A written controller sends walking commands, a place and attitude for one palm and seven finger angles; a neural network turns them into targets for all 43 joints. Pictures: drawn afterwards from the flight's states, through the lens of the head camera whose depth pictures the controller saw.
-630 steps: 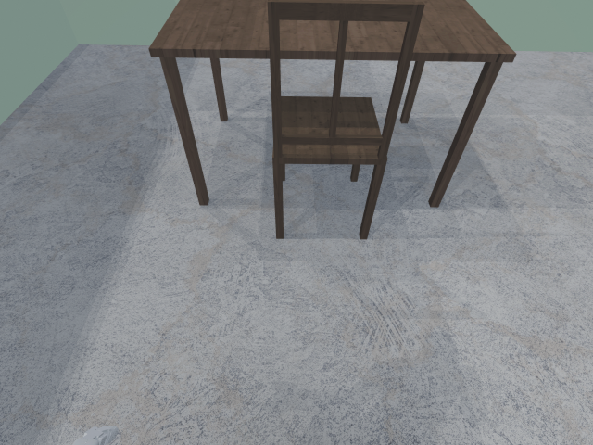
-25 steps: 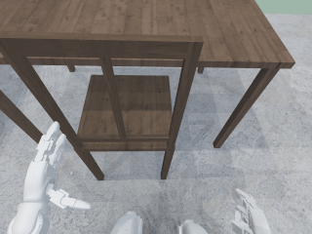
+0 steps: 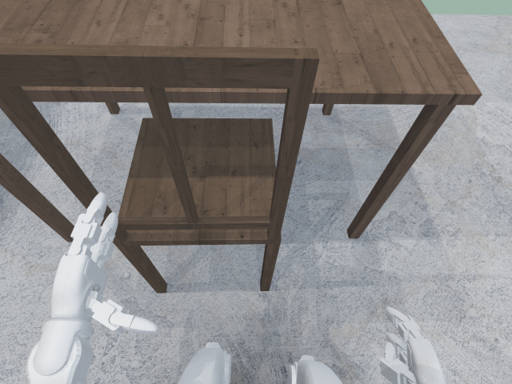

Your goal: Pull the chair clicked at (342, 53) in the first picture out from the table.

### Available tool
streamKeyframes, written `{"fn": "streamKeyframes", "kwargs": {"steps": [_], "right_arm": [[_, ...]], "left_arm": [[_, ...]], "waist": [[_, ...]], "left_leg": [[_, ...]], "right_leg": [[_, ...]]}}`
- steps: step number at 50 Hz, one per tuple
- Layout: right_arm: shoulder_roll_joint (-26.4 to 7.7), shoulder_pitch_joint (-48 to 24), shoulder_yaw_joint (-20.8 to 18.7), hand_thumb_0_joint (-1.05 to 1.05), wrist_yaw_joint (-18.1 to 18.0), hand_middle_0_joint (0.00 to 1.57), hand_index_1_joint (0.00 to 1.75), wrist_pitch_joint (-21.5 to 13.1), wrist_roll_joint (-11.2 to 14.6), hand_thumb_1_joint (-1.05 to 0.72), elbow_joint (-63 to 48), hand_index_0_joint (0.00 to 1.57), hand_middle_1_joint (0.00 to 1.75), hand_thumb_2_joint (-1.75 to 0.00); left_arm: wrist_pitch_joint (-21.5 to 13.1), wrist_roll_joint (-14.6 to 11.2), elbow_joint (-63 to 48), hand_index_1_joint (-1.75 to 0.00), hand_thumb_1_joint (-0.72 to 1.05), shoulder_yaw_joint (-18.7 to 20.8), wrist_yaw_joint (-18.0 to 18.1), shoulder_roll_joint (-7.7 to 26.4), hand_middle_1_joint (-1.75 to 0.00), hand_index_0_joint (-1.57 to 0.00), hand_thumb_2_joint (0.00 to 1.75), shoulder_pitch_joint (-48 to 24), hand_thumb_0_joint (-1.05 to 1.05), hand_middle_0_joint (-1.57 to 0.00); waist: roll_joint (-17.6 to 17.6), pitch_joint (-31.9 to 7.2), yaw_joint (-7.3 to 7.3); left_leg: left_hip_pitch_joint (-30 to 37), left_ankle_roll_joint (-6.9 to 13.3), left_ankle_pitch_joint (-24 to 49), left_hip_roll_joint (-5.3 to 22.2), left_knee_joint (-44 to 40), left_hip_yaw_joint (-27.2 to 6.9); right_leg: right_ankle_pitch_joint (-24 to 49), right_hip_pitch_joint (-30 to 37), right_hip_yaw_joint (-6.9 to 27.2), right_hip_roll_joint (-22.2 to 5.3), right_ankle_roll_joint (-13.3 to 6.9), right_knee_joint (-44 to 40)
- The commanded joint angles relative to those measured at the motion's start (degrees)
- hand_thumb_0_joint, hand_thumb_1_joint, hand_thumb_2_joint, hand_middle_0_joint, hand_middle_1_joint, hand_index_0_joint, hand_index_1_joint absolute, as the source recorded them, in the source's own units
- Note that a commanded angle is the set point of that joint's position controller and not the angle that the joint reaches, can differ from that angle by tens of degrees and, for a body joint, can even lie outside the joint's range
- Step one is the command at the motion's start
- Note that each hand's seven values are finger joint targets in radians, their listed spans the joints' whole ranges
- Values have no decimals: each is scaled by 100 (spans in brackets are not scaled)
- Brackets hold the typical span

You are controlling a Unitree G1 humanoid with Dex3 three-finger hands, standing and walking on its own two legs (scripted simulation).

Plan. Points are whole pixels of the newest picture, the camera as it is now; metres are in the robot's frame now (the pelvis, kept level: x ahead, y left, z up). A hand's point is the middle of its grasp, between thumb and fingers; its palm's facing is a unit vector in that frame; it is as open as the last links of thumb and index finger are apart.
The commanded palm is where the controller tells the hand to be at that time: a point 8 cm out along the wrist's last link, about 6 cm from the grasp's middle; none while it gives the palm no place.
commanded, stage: aim the fingers beside a spindle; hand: left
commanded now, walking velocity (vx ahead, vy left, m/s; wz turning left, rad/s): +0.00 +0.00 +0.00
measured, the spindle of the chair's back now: (178, 170) +0.45 +0.16 +0.03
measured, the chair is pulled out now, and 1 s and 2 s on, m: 0.00 0.00 0.00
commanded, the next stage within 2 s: push the fingers through the gap in 1.66 s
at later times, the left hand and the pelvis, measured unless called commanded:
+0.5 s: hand (153, 269) +0.28 +0.17 +0.01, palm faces +0.04 -1.00 -0.02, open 17.0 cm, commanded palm +0.26 +0.22 +0.02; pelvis +0.00 +0.00 -0.02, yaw +0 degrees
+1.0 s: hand (178, 259) +0.30 +0.14 -0.01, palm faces +0.03 -1.00 -0.01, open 17.0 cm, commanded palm +0.28 +0.19 +0.00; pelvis +0.00 +0.01 -0.03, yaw -1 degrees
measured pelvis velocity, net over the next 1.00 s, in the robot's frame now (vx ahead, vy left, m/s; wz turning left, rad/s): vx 0.00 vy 0.01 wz -0.02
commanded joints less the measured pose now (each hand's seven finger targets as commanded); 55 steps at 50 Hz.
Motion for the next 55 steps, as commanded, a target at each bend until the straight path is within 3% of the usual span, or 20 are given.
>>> {"fn": "streamKeyframes", "kwargs": {"steps": [1,4,7,8,10,11,13,15,20,23,28,36,42,44,50,51,55], "right_arm": [[-769,-87,-314,0,-56,20,30,-269,13,-90,-775,20,30,-90],[-777,-90,-319,0,-43,20,30,-259,9,-90,-766,20,30,-90],[-770,-68,-341,0,-25,20,30,-248,0,-90,-762,20,30,-90],[-763,-83,-335,0,-14,20,30,-248,-3,-90,-772,20,30,-90],[-779,-85,-335,0,-11,20,30,-226,-13,-90,-743,20,30,-90],[-776,-79,-348,0,-8,20,30,-218,-17,-90,-743,20,30,-90],[-745,-101,-335,0,14,20,30,-201,-21,-90,-762,20,30,-90],[-774,-98,-340,0,21,20,30,-184,-37,-90,-751,20,30,-90],[-780,-97,-336,0,26,20,30,-95,-42,-90,-735,20,30,-90],[-754,-113,-338,0,52,20,30,-59,-53,-90,-776,20,30,-90],[-761,-105,-331,0,79,20,30,69,-70,-90,-801,20,30,-90],[-731,-94,-325,0,125,20,30,240,-100,-90,-795,20,30,-90],[-709,-59,-340,0,190,20,30,333,-101,-90,-806,20,30,-90],[-725,-58,-349,0,184,20,30,363,-100,-90,-775,20,30,-90],[-711,-61,-362,0,208,20,30,405,-125,-90,-754,20,30,-90],[-703,-66,-365,0,216,20,30,416,-126,-90,-754,20,30,-90],[-690,-52,-368,0,252,20,30,487,-136,-90,-801,20,30,-90]], "left_arm": [[-440,-71,-1027,-8,-50,368,33,672,-8,-6,30,-394,0,-6],[-492,-35,-1023,-8,-50,299,50,628,-8,-6,30,-555,0,-6],[-533,-37,-1027,-8,-50,330,104,646,-8,-6,30,-435,0,-6],[-565,-37,-1104,-8,-50,271,111,602,-8,-6,30,-467,0,-6],[-573,1,-993,-8,-50,243,141,617,-8,-6,30,-561,0,-6],[-609,12,-1041,-8,-50,343,173,681,-8,-6,30,-529,0,-6],[-621,49,-1025,-8,-50,78,208,427,-8,-6,30,-563,0,-6],[-640,99,-1064,-8,-50,115,267,531,-8,-6,30,-629,0,-6],[-639,229,-924,-8,-50,-65,409,423,-8,-6,30,-1065,0,-6],[-643,286,-956,-8,-50,-294,498,208,-8,-6,30,-1215,0,-6],[-584,425,-814,-8,-50,-301,692,243,-8,-6,30,-1336,0,-6],[-619,550,-630,-8,-50,-424,906,98,-8,-6,30,-1732,0,-6],[-650,595,-563,-8,-50,-621,960,-79,-8,-6,30,-1506,0,-6],[-665,627,-475,-8,-50,-635,995,-76,-8,-6,30,-1689,0,-6],[-774,740,-507,-8,-50,-795,1159,-180,-8,-6,30,-1919,0,-6],[-792,751,-553,-8,-50,-750,1191,-152,-8,-6,30,-1895,0,-6],[-767,806,-524,-8,-50,-741,1262,-127,-8,-6,30,-1624,0,-6]], "waist": [[-89,-1541,-58],[118,-1526,-47],[-10,-1699,-26],[91,-1758,-17],[-51,-1616,-71],[-29,-1716,-7],[41,-1674,-59],[135,-1660,-48],[11,-1665,-120],[63,-1829,-102],[29,-1942,-53],[0,-2032,-93],[37,-2105,-78],[-110,-2044,-137],[-10,-2200,-153],[94,-2292,-86],[0,-2409,-52]], "left_leg": [[942,-14,1552,-67,-815,-277],[947,-34,1519,-65,-808,-293],[937,-21,1652,-58,-735,-272],[936,-26,1628,-65,-731,-275],[824,-19,1548,-52,-698,-303],[838,-28,1580,-51,-697,-302],[863,-30,1535,-60,-683,-301],[872,-40,1534,-40,-670,-333],[762,-37,1315,-38,-599,-379],[873,-45,1322,-43,-587,-399],[842,-58,1352,-41,-562,-416],[783,-59,1431,-28,-430,-427],[831,-80,1671,-23,-374,-423],[708,-61,1533,-22,-308,-416],[773,-71,1592,-18,-233,-467],[844,-86,1664,-14,-233,-469],[818,-83,1831,-28,-205,-435]], "right_leg": [[1701,935,635,-12,145,-891],[1622,806,600,-16,116,-816],[1822,903,646,-17,130,-776],[1782,872,639,-25,129,-751],[1673,759,631,-7,123,-731],[1702,793,628,-12,115,-683],[1640,658,596,-17,120,-664],[1561,536,567,-6,94,-606],[1306,309,559,7,91,-526],[1279,245,542,-1,88,-479],[1292,215,528,3,72,-396],[1372,54,524,20,73,-254],[1577,46,512,14,59,-184],[1509,-24,536,16,71,-182],[1468,-188,524,11,55,-66],[1506,-209,529,7,48,-37],[1711,-46,538,13,47,-4]]}}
